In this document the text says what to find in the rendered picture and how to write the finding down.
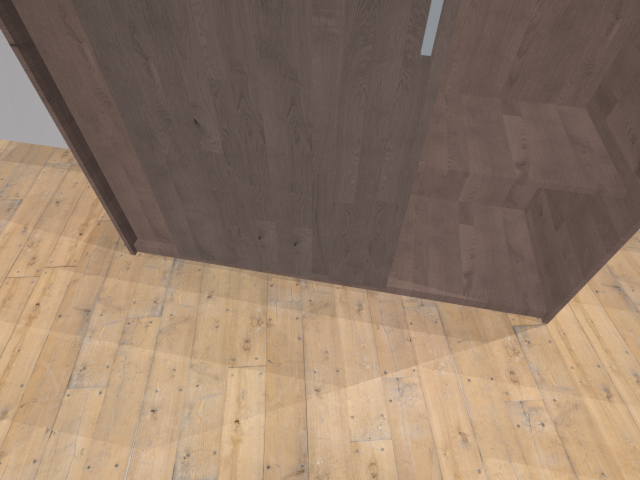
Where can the wardrobe door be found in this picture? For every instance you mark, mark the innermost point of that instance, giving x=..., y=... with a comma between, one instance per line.
x=57, y=33
x=282, y=135

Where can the handle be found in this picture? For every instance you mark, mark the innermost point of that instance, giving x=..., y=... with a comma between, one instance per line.
x=431, y=27

